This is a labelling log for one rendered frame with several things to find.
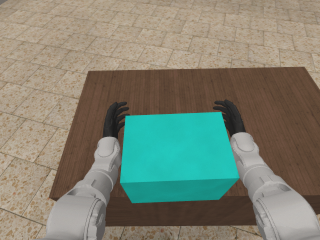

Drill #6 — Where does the carton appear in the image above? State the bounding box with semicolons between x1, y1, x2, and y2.
120;112;240;203

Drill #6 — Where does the pedestal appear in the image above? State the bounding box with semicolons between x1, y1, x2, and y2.
49;66;320;227

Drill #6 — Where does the right robot upper arm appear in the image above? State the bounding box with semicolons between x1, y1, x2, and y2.
252;190;320;240

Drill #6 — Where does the left robot upper arm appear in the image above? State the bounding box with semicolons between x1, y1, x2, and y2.
32;194;106;240

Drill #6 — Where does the robot right hand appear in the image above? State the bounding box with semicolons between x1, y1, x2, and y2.
213;99;246;137

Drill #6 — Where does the robot right forearm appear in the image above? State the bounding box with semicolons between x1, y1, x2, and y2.
230;132;320;231

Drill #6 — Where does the robot left hand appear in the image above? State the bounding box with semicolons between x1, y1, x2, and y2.
102;101;130;139

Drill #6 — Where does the robot left forearm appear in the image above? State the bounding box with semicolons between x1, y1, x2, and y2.
46;136;122;234

